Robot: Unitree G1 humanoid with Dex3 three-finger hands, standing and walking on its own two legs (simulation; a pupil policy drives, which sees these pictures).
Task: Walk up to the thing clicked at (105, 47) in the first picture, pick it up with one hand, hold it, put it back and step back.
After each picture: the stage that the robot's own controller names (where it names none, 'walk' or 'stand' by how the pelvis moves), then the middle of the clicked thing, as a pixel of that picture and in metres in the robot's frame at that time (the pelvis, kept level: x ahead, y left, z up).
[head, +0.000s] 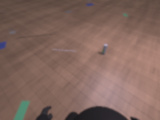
stand; (104, 49) +1.34 -0.32 -0.66
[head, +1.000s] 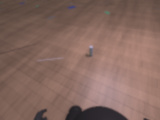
walk; (91, 51) +1.24 +0.06 -0.64
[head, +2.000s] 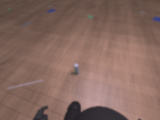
walk; (76, 69) +0.78 +0.24 -0.64
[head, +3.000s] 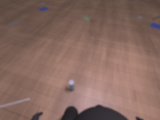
walk; (71, 86) +0.47 +0.20 -0.64
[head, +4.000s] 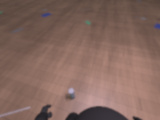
stand; (72, 94) +0.39 +0.22 -0.65
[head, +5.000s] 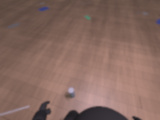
stand; (72, 93) +0.36 +0.21 -0.64
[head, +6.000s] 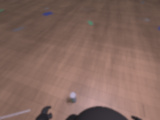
stand; (73, 98) +0.34 +0.18 -0.66
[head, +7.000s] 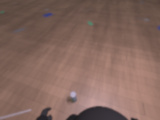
stand; (73, 97) +0.35 +0.18 -0.66
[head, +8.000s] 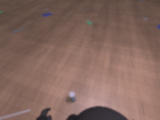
stand; (72, 97) +0.35 +0.20 -0.66
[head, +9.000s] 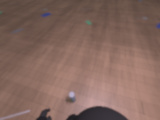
stand; (72, 97) +0.35 +0.21 -0.66
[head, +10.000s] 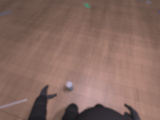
go down; (70, 86) +0.36 +0.20 -0.62
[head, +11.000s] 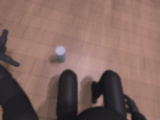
go down; (61, 55) +0.45 +0.21 -0.25
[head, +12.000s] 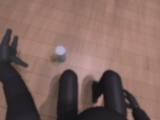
close in; (61, 55) +0.45 +0.20 -0.25
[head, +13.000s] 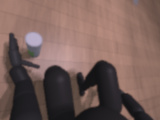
close in; (34, 47) +0.45 +0.25 -0.17
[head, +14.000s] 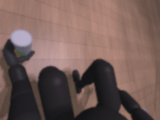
close; (23, 47) +0.44 +0.26 -0.17
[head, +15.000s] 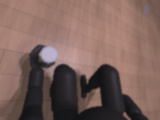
lift; (47, 56) +0.36 +0.23 -0.13
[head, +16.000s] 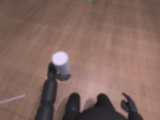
lift; (63, 69) +0.32 +0.17 +0.06
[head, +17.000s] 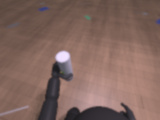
hold; (66, 68) +0.33 +0.16 +0.07
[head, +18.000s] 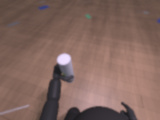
hold; (67, 70) +0.32 +0.16 +0.06
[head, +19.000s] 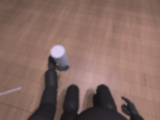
crouch; (62, 60) +0.39 +0.18 -0.01
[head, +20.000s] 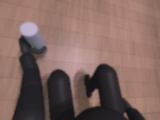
lower; (37, 42) +0.48 +0.25 -0.09
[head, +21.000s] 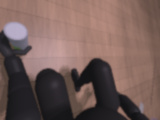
lower; (19, 42) +0.46 +0.26 -0.18
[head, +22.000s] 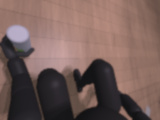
lower; (23, 44) +0.45 +0.26 -0.17
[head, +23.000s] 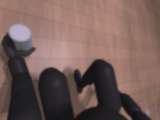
lower; (24, 43) +0.45 +0.26 -0.16
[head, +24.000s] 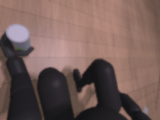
rest; (22, 43) +0.45 +0.26 -0.17
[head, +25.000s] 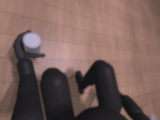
open; (33, 47) +0.45 +0.24 -0.18
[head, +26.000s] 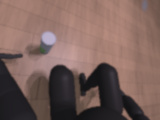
stand; (46, 45) +0.45 +0.22 -0.19
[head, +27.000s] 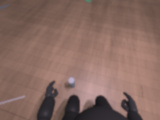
stand; (72, 83) +0.39 +0.16 -0.53
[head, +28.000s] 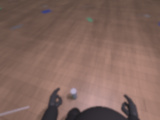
stand; (74, 94) +0.37 +0.17 -0.60
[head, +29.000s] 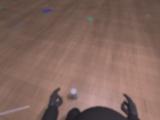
stand; (74, 94) +0.37 +0.17 -0.60
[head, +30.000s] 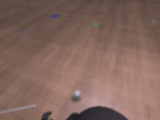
stand; (78, 96) +0.38 +0.15 -0.65
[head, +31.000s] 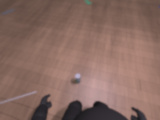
walk; (78, 78) +0.46 +0.11 -0.64
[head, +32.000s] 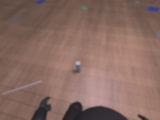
walk; (78, 67) +0.72 +0.17 -0.63
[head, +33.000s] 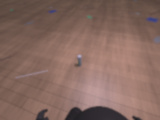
stand; (79, 60) +1.00 +0.21 -0.64
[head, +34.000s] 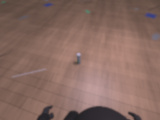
stand; (78, 58) +0.98 +0.19 -0.66
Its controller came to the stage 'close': yes
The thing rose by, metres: 0.71
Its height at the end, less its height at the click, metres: +0.00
